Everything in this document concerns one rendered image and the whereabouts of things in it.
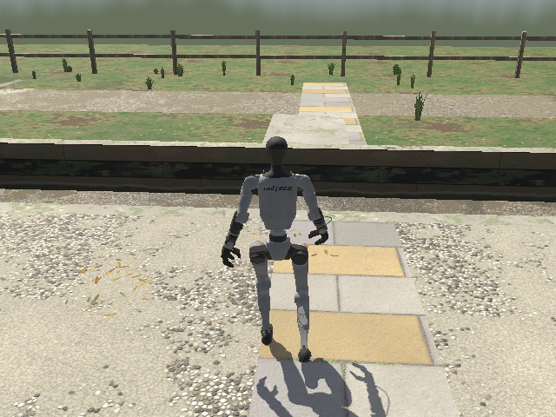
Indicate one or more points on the right robot upper arm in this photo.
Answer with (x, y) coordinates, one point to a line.
(304, 182)

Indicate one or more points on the robot left hand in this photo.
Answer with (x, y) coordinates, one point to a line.
(226, 254)

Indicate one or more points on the left robot forearm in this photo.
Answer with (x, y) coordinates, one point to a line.
(233, 233)

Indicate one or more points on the robot torso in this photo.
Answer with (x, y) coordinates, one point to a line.
(277, 204)

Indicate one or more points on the right robot forearm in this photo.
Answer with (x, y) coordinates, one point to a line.
(320, 224)

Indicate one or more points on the robot right hand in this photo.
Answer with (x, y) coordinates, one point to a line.
(324, 236)

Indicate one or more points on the left robot upper arm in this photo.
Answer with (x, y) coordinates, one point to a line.
(250, 182)

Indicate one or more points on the robot right thigh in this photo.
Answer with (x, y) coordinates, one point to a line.
(299, 257)

